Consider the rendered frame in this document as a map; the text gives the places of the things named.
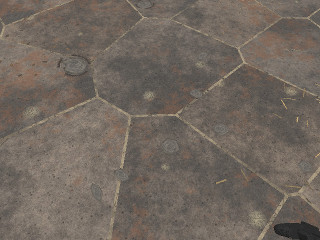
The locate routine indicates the robot right hand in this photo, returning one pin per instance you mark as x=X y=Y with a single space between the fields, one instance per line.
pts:
x=298 y=231

